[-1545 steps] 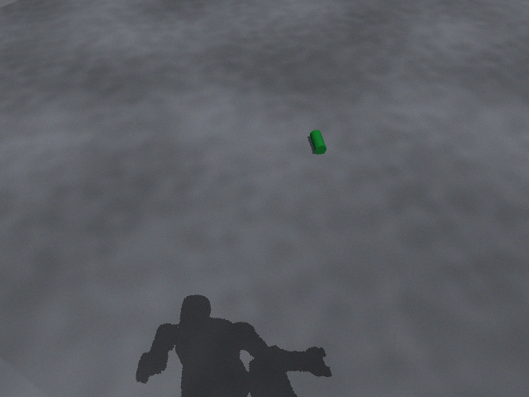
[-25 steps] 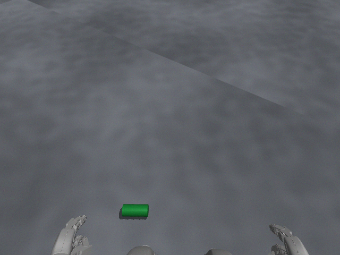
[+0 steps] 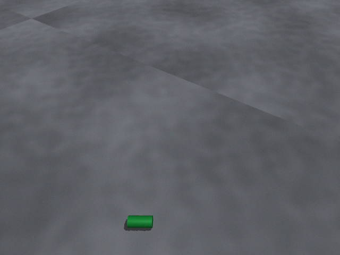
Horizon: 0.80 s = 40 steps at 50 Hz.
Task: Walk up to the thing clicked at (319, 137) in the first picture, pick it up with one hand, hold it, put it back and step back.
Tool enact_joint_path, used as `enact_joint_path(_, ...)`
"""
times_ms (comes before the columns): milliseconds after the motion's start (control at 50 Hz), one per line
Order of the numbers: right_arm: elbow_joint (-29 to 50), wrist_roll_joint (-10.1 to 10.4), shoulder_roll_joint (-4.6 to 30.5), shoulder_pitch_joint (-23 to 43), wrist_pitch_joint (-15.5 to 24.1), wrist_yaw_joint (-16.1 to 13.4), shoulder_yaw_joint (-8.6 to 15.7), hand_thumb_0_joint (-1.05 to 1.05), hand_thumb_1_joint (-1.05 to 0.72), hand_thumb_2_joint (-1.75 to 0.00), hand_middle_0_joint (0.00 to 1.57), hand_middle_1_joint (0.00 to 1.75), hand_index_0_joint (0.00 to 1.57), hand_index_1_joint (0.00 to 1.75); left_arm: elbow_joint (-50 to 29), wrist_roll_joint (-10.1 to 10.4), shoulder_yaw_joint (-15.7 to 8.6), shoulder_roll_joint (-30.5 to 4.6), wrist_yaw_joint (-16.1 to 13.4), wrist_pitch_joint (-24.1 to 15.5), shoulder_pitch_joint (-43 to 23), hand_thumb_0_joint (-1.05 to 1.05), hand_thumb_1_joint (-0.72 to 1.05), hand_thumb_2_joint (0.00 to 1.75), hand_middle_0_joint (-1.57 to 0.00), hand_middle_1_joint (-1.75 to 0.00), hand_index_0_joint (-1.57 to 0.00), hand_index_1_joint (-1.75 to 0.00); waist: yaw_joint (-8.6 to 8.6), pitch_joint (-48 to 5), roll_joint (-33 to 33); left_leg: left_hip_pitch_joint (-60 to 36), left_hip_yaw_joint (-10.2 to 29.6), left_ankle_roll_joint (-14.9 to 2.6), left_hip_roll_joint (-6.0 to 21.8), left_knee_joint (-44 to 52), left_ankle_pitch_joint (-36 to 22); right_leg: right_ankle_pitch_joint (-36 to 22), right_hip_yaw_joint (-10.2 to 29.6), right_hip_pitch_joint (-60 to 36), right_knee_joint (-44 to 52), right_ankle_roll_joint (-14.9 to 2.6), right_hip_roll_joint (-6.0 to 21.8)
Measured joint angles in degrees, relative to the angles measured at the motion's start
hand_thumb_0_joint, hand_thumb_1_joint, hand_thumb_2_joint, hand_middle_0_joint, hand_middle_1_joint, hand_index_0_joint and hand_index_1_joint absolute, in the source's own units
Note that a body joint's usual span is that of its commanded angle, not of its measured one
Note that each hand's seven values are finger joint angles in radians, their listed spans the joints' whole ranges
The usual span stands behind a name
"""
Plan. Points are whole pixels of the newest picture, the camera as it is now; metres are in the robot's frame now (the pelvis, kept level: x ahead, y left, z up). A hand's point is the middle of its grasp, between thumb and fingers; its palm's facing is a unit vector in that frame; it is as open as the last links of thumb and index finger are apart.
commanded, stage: stand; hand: left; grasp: from above
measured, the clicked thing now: (140, 221) +0.42 +0.20 -0.74
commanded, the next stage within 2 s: step back in 1.82 s
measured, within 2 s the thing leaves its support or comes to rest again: neither
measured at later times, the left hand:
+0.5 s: hand out of the picture +0.04 +0.22 -0.16, palm faces +0.02 -0.94 -0.33, open 7.4 cm
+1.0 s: hand out of the picture +0.09 +0.21 -0.15, palm faces +0.02 -0.95 -0.32, open 7.4 cm
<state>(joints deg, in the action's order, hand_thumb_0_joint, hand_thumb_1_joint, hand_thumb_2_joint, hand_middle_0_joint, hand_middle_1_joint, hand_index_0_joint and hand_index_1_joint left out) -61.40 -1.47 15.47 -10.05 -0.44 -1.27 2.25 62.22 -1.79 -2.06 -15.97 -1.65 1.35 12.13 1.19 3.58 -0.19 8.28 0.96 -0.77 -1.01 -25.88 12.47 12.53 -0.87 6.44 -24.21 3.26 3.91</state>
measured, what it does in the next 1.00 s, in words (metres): stands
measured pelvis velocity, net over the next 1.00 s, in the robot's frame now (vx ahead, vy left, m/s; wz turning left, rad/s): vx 0.02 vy -0.03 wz -0.01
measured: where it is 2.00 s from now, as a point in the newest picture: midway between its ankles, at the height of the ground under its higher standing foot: outside the picture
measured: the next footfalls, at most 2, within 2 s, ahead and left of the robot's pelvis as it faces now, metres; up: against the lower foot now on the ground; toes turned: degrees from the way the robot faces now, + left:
none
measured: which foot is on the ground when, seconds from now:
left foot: down 0.00-1.00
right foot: down 0.00-1.00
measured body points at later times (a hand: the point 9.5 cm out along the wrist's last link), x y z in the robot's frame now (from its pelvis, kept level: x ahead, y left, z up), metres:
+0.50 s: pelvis +0.00 -0.02 +0.00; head +0.00 -0.03 +0.45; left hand +0.04 +0.27 -0.13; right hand +0.05 -0.31 -0.14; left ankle +0.02 +0.11 -0.74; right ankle +0.01 -0.16 -0.74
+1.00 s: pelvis +0.02 -0.03 +0.01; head +0.02 -0.03 +0.46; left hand +0.09 +0.26 -0.13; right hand +0.08 -0.31 -0.14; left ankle +0.02 +0.11 -0.74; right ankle +0.01 -0.16 -0.74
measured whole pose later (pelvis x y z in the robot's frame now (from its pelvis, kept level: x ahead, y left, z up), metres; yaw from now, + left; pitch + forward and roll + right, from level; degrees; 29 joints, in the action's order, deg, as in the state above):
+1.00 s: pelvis +0.02 -0.03 +0.01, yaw -1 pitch -4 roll +0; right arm -65.0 -0.8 17.7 -7.1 0.2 -0.9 0.8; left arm 65.3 -0.8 -2.0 -16.7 -0.5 0.2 6.6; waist 0.1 3.7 -1.0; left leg 5.2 1.2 1.6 1.5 -19.4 10.4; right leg 11.1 -1.2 4.3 -19.3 1.1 1.4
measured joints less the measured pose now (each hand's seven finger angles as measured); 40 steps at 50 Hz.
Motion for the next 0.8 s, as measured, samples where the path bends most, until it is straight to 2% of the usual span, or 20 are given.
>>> enact_joint_path(400,-2.48,0.30,2.11,0.18,-0.10,0.61,-0.25,0.01,-0.91,-0.90,0.20,0.30,0.20,0.30,2.97,0.45,0.02,-1.06,0.60,-0.77,-1.43,0.01,0.90,0.90,-0.21,-0.30,-0.20,-0.30,-0.77,0.50,-0.99,-0.91,0.73,1.43,1.39,3.35,-2.00,-1.44,-0.72,-0.59,2.49,-1.36,-1.41)
enact_joint_path(800,-3.45,0.63,1.84,2.18,0.30,0.41,-1.50,0.01,-0.91,-0.90,0.20,0.30,0.20,0.30,3.16,1.01,0.27,-0.15,0.97,-1.12,-4.80,0.01,0.90,0.90,-0.21,-0.30,-0.20,-0.30,-1.11,0.24,-0.79,-2.54,0.50,2.26,2.44,5.63,-1.90,-1.44,-0.56,-1.93,4.63,-2.11,-2.43)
